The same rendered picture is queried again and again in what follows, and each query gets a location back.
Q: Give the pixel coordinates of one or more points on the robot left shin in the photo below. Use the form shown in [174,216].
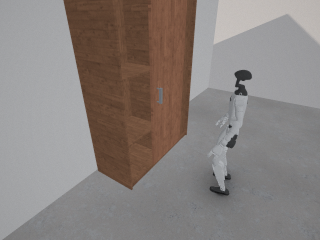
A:
[219,175]

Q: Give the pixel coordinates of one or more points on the right robot hand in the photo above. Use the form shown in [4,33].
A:
[223,119]

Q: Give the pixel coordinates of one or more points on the robot left upper arm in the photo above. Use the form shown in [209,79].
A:
[239,104]

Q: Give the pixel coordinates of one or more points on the robot right forearm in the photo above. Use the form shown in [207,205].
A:
[226,115]

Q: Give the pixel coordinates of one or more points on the right robot thigh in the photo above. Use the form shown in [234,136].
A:
[221,135]

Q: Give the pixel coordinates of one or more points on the wardrobe door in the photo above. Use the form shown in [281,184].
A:
[167,31]
[186,63]

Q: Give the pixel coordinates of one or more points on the handle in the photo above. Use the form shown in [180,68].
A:
[160,95]

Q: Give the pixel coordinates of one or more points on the robot left forearm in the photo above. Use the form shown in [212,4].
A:
[232,131]

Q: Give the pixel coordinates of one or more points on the left robot hand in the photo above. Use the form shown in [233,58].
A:
[215,150]

